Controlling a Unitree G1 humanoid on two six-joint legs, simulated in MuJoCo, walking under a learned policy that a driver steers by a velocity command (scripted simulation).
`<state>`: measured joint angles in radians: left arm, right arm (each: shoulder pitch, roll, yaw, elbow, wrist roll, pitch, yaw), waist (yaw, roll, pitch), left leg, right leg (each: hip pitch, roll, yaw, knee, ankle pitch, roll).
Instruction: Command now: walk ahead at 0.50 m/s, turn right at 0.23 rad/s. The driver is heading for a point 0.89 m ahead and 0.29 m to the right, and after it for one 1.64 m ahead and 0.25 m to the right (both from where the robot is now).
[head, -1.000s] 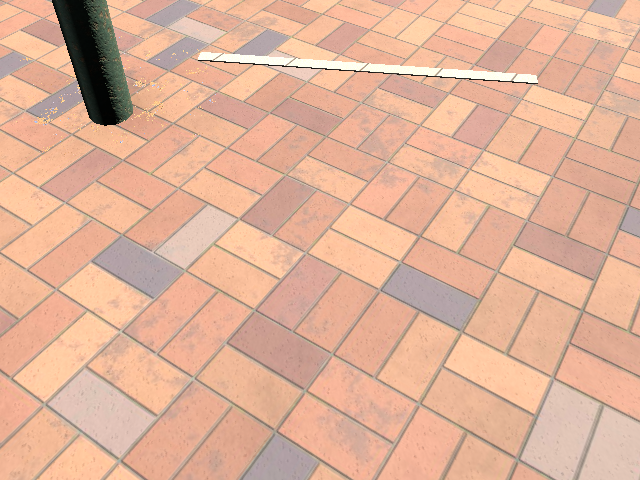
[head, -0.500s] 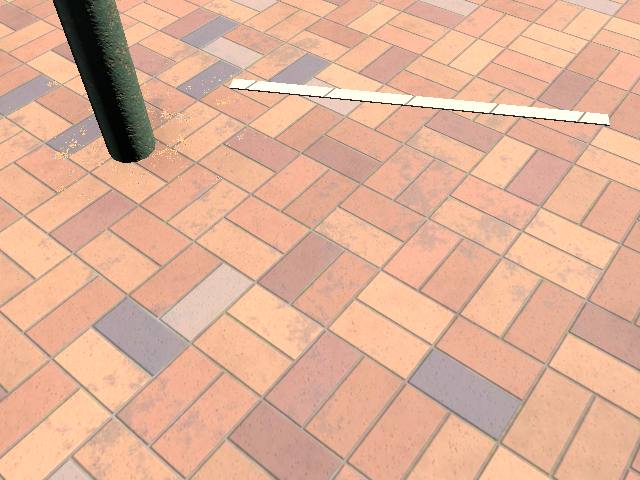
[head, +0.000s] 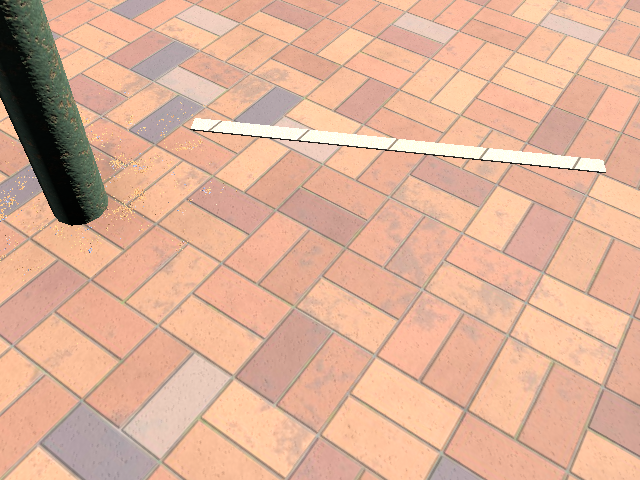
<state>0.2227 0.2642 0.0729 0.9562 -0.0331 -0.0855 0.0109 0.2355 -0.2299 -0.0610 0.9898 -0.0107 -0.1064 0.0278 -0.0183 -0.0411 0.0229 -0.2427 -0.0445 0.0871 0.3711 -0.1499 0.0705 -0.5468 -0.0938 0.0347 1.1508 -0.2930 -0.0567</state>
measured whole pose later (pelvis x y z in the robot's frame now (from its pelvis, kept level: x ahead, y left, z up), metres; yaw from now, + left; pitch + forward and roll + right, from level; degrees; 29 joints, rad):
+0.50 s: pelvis +0.28 -0.08 -0.01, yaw -16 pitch +2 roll +0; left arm 0.18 0.27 0.09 0.81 -0.01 -0.07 -0.03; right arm 0.21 -0.26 -0.05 0.90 0.02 -0.13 -0.01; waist 0.00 0.00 0.05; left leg -0.37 0.05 -0.02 1.24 -0.41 0.01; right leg -0.39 0.09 -0.02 0.53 -0.16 -0.10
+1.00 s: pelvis +0.57 -0.12 -0.01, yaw -31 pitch +2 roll +1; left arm 0.31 0.28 0.07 0.76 -0.02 -0.05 0.01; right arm 0.18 -0.26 -0.06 0.80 -0.01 -0.11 0.02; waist 0.00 -0.04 0.00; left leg -0.33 -0.03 0.01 0.47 -0.17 0.03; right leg -0.45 0.02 0.09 1.17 -0.40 -0.04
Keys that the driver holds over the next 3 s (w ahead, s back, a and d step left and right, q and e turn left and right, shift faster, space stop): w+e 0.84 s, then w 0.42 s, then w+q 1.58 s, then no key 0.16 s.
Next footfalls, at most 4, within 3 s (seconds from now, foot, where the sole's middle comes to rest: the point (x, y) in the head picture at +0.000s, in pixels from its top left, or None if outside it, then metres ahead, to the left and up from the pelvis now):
0.38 right None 0.37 -0.16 -0.78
0.86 left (348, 385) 0.70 -0.07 -0.78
1.34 right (500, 359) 0.76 -0.43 -0.78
1.86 left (435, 238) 1.13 -0.33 -0.78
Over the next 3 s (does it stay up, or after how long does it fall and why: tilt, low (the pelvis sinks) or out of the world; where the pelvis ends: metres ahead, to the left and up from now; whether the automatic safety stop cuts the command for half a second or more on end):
stays up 1.53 -0.36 -0.01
